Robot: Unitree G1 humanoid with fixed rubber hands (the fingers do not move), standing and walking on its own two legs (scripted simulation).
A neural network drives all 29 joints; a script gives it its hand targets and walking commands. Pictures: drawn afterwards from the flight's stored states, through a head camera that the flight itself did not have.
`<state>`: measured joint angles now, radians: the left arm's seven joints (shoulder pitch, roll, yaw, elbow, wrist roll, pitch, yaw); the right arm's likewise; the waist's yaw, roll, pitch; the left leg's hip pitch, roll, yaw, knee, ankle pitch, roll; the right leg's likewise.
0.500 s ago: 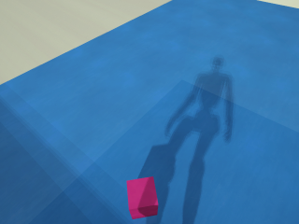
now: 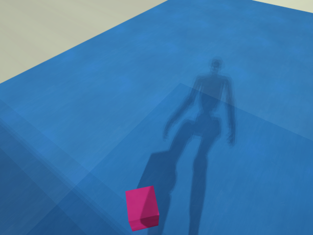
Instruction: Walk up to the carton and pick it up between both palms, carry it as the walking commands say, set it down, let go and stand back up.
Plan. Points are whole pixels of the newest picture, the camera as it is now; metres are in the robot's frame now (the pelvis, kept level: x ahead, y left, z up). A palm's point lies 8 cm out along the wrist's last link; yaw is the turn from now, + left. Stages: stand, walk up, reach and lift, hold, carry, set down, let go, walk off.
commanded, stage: walk up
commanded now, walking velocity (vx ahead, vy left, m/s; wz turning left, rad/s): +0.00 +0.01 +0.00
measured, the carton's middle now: (142, 209) +0.39 +0.07 -0.66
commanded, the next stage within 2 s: stand in 1.44 s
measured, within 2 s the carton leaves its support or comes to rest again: neither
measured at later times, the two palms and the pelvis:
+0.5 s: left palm out of the picture -0.01 +0.34 -0.11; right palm out of the picture +0.15 -0.20 -0.11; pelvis +0.01 +0.05 +0.00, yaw -1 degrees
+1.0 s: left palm out of the picture +0.11 +0.36 -0.13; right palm out of the picture +0.02 -0.12 -0.14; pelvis +0.02 +0.12 +0.00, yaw -2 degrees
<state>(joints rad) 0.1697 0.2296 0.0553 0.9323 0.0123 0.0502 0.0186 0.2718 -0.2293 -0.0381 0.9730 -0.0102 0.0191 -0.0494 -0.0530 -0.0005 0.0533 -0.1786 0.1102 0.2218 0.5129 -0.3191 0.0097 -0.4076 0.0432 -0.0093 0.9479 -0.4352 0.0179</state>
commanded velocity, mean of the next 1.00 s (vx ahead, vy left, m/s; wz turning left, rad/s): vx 0.00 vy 0.09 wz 0.02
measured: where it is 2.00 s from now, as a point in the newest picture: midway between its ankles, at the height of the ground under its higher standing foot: outside the picture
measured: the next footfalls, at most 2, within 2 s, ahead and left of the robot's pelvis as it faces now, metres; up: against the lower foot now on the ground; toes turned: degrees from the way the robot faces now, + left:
left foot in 0.54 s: +0.04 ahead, +0.23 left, +0.00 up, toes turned -14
right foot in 0.94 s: +0.03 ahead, +0.02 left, +0.00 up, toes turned -2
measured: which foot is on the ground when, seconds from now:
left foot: down 0.00-0.12, up 0.14-0.52, down 0.54-1.00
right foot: down 0.00-0.54, up 0.56-0.92, down 0.94-1.00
